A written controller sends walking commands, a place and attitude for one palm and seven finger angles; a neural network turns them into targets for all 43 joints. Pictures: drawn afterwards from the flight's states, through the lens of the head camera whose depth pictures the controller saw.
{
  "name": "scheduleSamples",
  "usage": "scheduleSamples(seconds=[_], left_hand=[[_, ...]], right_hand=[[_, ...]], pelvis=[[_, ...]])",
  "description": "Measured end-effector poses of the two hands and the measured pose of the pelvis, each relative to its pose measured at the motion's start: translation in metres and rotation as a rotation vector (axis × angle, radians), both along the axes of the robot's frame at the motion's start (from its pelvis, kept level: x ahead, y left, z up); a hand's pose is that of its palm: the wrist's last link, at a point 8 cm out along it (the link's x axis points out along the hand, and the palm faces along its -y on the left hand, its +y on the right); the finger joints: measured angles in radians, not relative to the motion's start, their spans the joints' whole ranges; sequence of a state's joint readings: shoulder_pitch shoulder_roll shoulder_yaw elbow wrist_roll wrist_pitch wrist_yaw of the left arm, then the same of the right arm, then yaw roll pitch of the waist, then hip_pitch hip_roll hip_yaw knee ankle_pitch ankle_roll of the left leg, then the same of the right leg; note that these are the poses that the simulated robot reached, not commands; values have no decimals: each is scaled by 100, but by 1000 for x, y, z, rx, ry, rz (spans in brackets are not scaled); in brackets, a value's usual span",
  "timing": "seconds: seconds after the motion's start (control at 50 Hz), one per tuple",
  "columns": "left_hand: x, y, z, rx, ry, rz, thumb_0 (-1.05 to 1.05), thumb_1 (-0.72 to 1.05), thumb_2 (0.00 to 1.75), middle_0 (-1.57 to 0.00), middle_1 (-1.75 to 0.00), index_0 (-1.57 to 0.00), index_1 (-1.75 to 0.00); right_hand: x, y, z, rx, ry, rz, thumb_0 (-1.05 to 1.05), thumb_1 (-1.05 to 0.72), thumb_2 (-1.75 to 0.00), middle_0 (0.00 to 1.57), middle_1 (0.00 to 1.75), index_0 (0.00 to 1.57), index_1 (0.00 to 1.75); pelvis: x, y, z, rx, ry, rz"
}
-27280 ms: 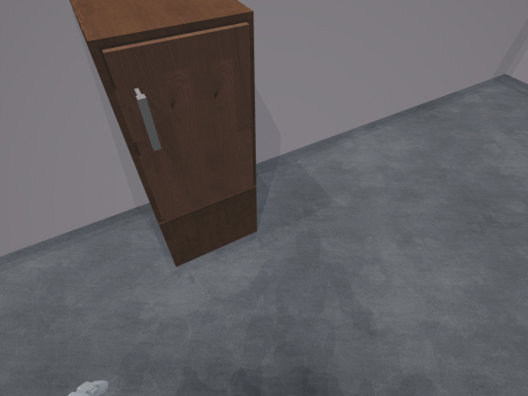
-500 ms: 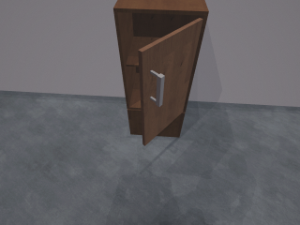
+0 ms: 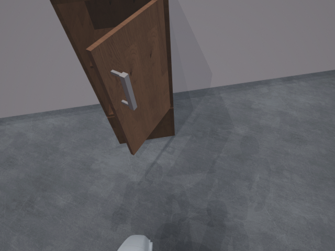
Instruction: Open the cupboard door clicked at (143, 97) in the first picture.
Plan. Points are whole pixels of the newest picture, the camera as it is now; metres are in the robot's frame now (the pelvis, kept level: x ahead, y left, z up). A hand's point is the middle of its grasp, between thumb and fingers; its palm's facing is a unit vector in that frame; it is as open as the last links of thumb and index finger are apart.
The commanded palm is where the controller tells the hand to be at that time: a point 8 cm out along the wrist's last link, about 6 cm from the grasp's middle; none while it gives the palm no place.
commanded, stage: walk to a spot facing it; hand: left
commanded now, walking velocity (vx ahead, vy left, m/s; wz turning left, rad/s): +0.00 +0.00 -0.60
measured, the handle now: (124, 90) +0.57 +0.20 -0.01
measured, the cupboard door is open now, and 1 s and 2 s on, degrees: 50 50 50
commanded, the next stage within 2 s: none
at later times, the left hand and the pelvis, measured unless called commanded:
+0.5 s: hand out of the picture +0.12 +0.25 -0.18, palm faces -0.18 -0.96 -0.23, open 7.4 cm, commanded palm none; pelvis +0.02 +0.05 +0.00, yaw -16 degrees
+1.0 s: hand (139, 217) +0.22 +0.12 -0.16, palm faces -0.55 -0.80 -0.22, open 7.4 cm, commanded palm none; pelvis +0.03 +0.01 +0.00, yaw -35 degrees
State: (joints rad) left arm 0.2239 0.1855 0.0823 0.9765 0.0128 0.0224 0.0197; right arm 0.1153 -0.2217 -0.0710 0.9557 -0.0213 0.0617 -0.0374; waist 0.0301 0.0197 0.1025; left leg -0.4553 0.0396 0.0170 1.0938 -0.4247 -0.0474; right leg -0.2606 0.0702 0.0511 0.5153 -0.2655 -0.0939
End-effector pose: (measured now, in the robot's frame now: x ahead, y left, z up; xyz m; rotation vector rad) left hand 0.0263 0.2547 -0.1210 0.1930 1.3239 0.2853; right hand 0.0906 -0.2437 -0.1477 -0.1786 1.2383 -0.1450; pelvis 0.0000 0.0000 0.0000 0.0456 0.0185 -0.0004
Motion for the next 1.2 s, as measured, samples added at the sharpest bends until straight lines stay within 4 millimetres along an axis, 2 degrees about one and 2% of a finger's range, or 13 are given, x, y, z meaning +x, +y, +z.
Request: scheduleSamples(seconds=[0.16,0.24,0.32,0.4,0.46,0.52,0.62,0.74,0.8,0.88,1.02,1.1,1.2], left_hand=[[14,-5,-1,-37,8,-72,0,90,90,-20,-30,-20,-30],[20,2,-6,-55,20,-104,0,90,90,-20,-30,-20,-30],[29,18,-14,-68,36,-142,0,90,90,-20,-30,-20,-30],[52,39,-30,-76,35,-190,0,90,90,-20,-30,-20,-30],[78,48,-30,-73,13,-252,0,90,90,-20,-30,-20,-30],[106,47,-23,-74,-18,-308,0,91,90,-20,-30,-20,-30],[150,25,-14,-73,-51,-432,0,91,90,-19,-30,-19,-30],[199,-32,-13,-52,-122,-604,0,91,90,-19,-30,-19,-30],[208,-57,-9,-45,-152,-655,0,91,90,-19,-30,-19,-30],[210,-79,-5,-56,-140,-690,0,90,90,-20,-30,-20,-30],[212,-95,-13,-121,-102,-738,0,90,90,-20,-30,-20,-30],[223,-92,-28,-153,-71,-750,0,90,90,-20,-30,-20,-30],[252,-107,-25,-165,-33,-826,1,90,90,-20,-30,-20,-30]], right_hand=[[33,0,18,-15,-125,-45,0,-91,-90,19,30,20,30],[38,8,25,-27,-156,-68,0,-91,-90,19,30,20,30],[34,20,31,-43,-178,-102,0,-91,-90,19,30,20,30],[15,31,25,-82,-189,-141,0,-90,-90,20,30,20,30],[-16,39,28,-94,-119,-165,0,-90,-90,20,30,20,30],[-51,44,29,-90,-45,-212,0,-90,-90,20,30,20,30],[-107,44,23,-69,45,-331,0,-90,-90,20,30,21,30],[-171,29,-5,-27,113,-488,0,-90,-90,20,30,21,30],[-188,20,-11,-20,150,-549,0,-90,-90,20,30,20,30],[-187,12,0,-27,122,-599,0,-91,-90,19,30,20,30],[-155,8,17,-59,-8,-642,0,-91,-90,19,30,20,30],[-137,15,19,-95,-72,-656,0,-91,-90,19,30,20,30],[-150,40,27,-80,-31,-728,0,-91,-90,20,30,20,30]], pelvis=[[4,6,4,-7,7,-88],[7,16,3,-14,10,-130],[10,31,1,-23,17,-171],[16,49,-12,-60,29,-207],[16,51,-8,-52,13,-257],[17,51,-2,-66,11,-297],[18,47,0,-76,14,-376],[17,23,-18,-43,14,-466],[15,18,-18,-50,3,-496],[16,12,-9,-34,1,-544],[31,12,-4,-35,2,-623],[50,15,-13,-57,18,-666],[69,5,-4,-66,18,-741]])
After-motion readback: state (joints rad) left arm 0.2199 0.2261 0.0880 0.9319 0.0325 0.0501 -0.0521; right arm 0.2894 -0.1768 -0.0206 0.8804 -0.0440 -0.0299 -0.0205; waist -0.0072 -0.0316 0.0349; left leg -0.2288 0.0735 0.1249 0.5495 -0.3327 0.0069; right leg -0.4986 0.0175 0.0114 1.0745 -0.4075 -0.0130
